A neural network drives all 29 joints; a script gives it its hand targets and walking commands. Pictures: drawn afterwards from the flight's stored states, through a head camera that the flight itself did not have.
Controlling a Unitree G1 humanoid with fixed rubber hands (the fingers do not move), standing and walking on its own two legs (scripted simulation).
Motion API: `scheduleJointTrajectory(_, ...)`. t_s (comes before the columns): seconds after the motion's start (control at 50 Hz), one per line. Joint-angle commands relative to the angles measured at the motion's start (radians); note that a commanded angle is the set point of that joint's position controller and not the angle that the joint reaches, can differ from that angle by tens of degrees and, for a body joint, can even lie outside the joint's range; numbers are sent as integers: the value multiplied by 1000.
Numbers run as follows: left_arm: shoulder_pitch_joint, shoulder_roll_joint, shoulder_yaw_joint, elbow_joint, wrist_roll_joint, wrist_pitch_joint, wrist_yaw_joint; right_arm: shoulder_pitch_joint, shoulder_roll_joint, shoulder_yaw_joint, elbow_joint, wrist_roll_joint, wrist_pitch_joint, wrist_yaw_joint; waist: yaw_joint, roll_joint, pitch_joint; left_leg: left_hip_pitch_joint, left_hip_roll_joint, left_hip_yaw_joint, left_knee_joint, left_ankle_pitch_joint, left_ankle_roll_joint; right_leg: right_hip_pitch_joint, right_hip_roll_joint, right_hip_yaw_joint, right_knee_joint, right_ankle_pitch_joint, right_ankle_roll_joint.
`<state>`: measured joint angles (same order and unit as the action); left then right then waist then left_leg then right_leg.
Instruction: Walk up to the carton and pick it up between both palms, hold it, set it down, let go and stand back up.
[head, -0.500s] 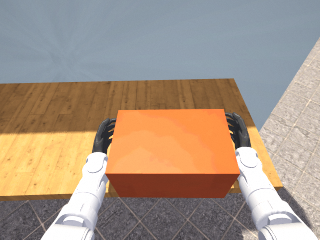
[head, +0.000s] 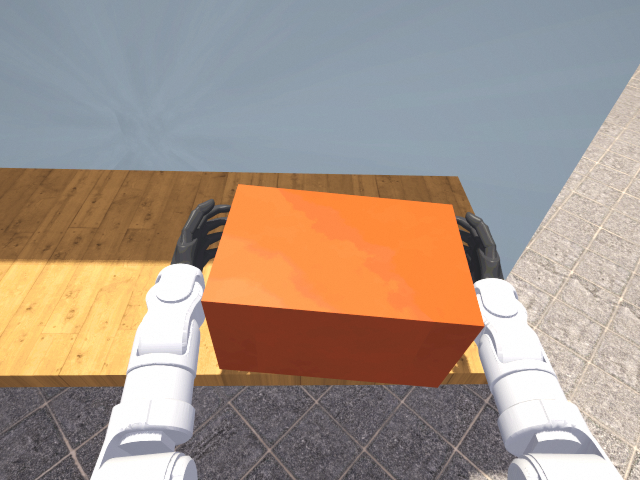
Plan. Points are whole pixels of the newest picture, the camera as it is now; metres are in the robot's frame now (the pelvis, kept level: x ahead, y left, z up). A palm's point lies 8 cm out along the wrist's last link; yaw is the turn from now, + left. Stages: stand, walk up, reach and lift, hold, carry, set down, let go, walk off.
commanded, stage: reach and lift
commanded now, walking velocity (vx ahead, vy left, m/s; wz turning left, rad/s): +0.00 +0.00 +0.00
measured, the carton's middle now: (337, 285) +0.35 -0.02 +0.07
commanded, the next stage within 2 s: hold in 1.22 s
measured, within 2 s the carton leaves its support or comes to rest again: neither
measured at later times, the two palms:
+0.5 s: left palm (184, 264) +0.36 +0.17 +0.12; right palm (488, 274) +0.33 -0.20 +0.10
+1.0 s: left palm (182, 258) +0.36 +0.17 +0.13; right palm (491, 268) +0.33 -0.20 +0.12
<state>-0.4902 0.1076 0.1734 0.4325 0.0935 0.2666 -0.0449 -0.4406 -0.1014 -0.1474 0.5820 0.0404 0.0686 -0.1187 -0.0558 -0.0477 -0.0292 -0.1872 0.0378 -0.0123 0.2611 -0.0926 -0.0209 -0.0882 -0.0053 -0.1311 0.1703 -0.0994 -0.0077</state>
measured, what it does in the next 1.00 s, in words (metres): stands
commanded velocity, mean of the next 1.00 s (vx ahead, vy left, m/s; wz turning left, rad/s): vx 0.00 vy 0.00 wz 0.00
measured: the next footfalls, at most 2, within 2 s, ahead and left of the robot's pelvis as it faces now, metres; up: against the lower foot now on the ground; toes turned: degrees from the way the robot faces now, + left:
none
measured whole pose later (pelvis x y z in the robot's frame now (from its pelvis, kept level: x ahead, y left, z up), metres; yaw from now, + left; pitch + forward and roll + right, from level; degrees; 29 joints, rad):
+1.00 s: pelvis +0.00 +0.00 +0.00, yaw -1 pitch -3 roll -1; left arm -0.37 0.09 0.17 0.04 0.12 0.52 -0.04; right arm -0.38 -0.14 -0.07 0.35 0.14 0.22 -0.13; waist -0.06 -0.05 0.03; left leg -0.11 0.04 0.00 0.27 -0.12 -0.02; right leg -0.01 0.00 -0.11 0.16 -0.11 -0.01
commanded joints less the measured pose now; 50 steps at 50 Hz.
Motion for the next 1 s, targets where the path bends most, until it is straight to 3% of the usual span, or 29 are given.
scheduleJointTrajectory(0.0, -597, -495, -391, -342, -33, -19, -83, -680, 427, 383, -369, 23, -84, 154, -4, 79, -477, 236, -52, -5, 9, 187, 6, 119, 43, 38, 19, 240, 25)
scheduleJointTrajectory(0.16, -503, -503, -502, -516, -73, 34, -49, -630, 411, 464, -500, 81, -61, 163, 9, 92, -495, 312, -46, -5, 39, 276, -1, 72, 52, 44, 14, 255, 21)
scheduleJointTrajectory(0.26, -444, -485, -519, -586, -85, 80, -50, -588, 401, 504, -570, 119, -17, 150, 14, 78, -469, 303, -51, -4, 44, 300, 2, 96, 50, 55, 16, 293, 24)
scheduleJointTrajectory(0.36, -447, -465, -496, -597, -82, 115, -63, -598, 391, 494, -588, 122, 9, 142, 9, 60, -442, 287, -54, 3, 32, 248, 8, 113, 46, 53, 15, 289, 30)
scheduleJointTrajectory(0.6, -438, -430, -441, -593, -60, 159, -96, -589, 369, 478, -581, 134, 44, 112, -12, 50, -406, 263, -66, 4, 27, 267, 3, 192, 46, 50, 24, 366, 36)
scheduleJointTrajectory(0.98, -487, -427, -447, -621, -74, 191, -87, -650, 361, 476, -599, 145, 68, 113, -7, 63, -423, 286, -62, 8, 30, 241, 3, 155, 51, 42, 19, 312, 34)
